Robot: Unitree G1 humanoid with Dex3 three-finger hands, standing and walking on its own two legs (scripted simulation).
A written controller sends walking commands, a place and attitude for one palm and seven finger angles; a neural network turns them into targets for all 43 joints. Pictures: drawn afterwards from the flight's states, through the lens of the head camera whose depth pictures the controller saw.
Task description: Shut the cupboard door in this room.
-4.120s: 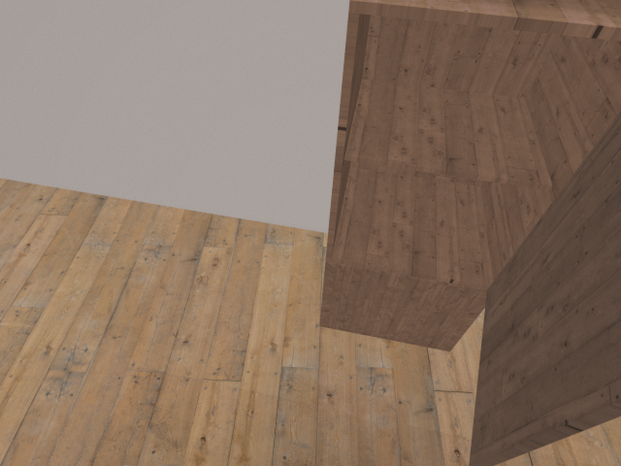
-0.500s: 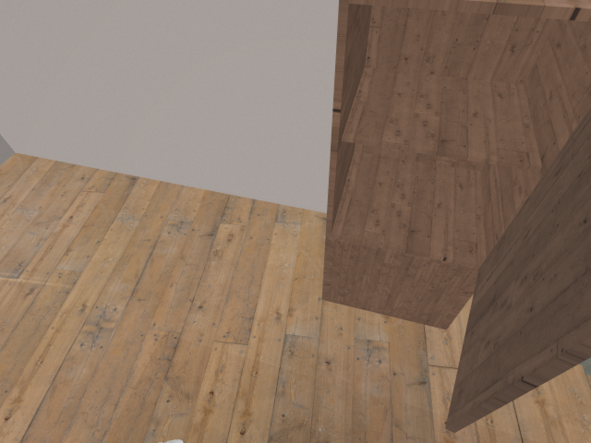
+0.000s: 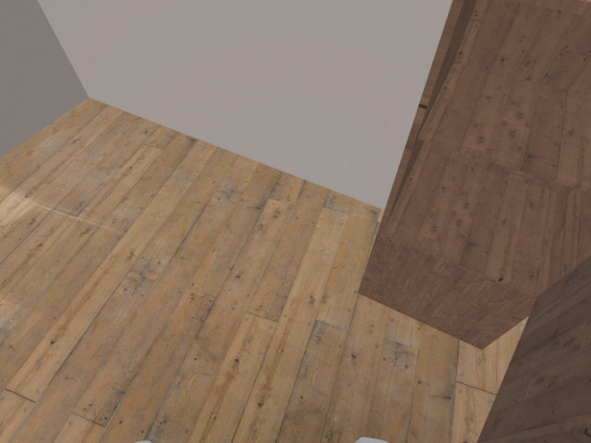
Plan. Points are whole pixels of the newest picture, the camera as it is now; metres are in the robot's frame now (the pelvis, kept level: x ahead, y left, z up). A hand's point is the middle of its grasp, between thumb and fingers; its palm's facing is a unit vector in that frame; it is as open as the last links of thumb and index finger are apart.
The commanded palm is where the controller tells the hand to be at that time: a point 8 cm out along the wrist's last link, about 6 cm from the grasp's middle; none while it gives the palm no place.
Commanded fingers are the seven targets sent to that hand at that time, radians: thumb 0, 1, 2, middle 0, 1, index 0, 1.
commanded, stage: turn or walk to find it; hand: left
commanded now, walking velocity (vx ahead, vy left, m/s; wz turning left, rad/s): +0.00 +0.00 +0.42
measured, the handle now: out of the picture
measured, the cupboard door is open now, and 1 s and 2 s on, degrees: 79 79 79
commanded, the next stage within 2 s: stand and wait in 0.20 s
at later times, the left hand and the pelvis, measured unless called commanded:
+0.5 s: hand out of the picture -0.02 +0.15 -0.16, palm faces +0.24 -0.94 -0.24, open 7.4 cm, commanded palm none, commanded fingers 0.00 0.90 0.90 -0.20 -0.30 -0.20 -0.30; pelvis +0.00 -0.03 +0.00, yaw +10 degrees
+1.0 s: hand out of the picture -0.01 +0.15 -0.18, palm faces +0.18 -0.96 -0.20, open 7.4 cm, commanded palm none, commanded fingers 0.00 0.90 0.90 -0.20 -0.30 -0.20 -0.30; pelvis -0.01 -0.02 +0.00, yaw +7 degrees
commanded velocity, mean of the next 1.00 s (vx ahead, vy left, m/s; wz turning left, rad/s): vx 0.00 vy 0.00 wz -0.03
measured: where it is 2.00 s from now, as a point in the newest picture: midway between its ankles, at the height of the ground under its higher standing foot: outside the picture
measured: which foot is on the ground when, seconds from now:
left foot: down 0.00-0.12, up 0.14-0.52, down 0.54-1.00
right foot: up 0.00-0.08, down 0.10-0.56, up 0.58-0.80, down 0.82-1.00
